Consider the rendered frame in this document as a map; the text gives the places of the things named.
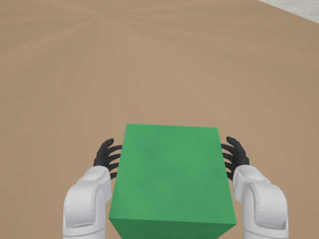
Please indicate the right robot forearm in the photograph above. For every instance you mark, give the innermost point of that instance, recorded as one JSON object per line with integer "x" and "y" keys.
{"x": 264, "y": 206}

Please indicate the carton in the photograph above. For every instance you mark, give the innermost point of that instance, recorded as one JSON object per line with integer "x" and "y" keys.
{"x": 171, "y": 183}

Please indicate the left robot forearm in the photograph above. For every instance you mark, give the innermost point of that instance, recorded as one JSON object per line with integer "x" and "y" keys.
{"x": 84, "y": 211}

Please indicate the right robot hand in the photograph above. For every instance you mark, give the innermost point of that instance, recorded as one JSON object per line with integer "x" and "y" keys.
{"x": 237, "y": 158}

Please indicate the left robot hand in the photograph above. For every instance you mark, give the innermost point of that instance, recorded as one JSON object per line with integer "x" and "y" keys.
{"x": 103, "y": 158}

